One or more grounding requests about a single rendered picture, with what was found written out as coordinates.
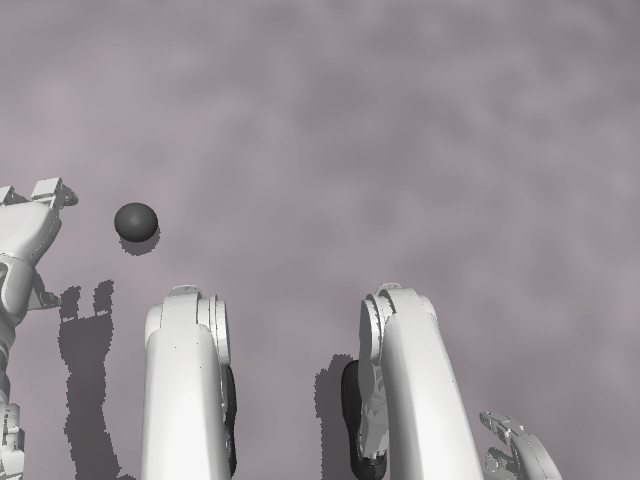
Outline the right robot hand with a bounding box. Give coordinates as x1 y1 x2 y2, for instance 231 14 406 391
480 411 562 480

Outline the right robot foot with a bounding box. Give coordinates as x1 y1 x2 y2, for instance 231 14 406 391
341 360 387 480

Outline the left robot arm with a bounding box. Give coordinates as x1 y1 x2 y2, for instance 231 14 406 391
0 255 35 480

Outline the ball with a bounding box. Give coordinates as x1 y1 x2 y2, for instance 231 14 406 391
114 203 158 243

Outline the left robot hand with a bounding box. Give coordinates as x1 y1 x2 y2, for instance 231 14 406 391
0 177 78 311

